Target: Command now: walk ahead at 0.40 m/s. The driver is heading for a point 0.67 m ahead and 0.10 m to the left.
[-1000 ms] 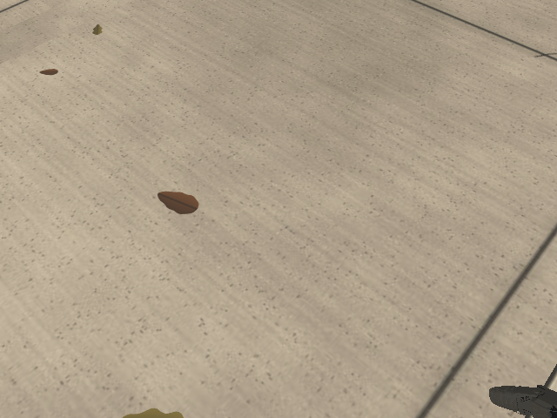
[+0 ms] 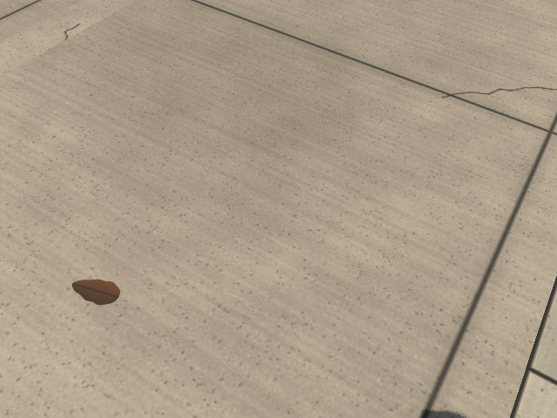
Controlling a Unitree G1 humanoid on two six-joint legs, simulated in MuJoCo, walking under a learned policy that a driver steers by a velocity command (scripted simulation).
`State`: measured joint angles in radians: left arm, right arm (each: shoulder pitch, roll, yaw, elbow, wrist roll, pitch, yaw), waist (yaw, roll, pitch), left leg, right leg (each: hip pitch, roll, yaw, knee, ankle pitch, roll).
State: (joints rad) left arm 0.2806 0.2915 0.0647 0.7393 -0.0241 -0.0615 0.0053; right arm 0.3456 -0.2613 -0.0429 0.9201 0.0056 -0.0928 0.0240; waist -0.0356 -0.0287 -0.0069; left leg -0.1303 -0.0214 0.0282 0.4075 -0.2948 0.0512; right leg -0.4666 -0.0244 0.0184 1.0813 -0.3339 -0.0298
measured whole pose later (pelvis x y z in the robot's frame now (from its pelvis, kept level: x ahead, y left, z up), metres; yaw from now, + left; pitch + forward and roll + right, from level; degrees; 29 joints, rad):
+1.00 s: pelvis +0.55 +0.01 -0.01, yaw +8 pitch +2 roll -1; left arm 0.25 0.30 0.04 0.84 -0.01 -0.08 0.01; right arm 0.16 -0.28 -0.05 0.75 0.00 -0.06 0.03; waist 0.00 -0.02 0.06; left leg -0.37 -0.06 0.02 0.48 -0.14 0.08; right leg -0.43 -0.04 0.02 1.19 -0.44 0.02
